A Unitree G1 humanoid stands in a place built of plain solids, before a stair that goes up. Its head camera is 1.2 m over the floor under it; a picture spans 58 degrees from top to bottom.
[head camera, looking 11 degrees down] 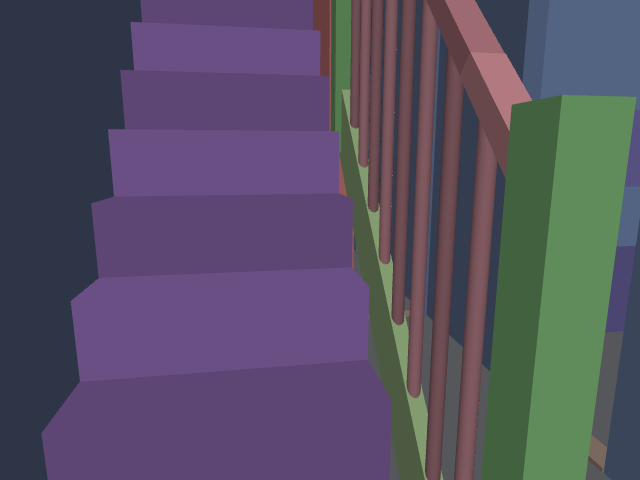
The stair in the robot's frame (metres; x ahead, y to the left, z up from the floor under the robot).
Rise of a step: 0.21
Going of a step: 0.21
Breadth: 0.75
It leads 9 degrees to the left of straight ahead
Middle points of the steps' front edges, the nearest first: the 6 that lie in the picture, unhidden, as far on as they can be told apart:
0.86 0.20 0.64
1.06 0.24 0.86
1.27 0.27 1.07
1.47 0.30 1.28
1.67 0.34 1.50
1.88 0.37 1.71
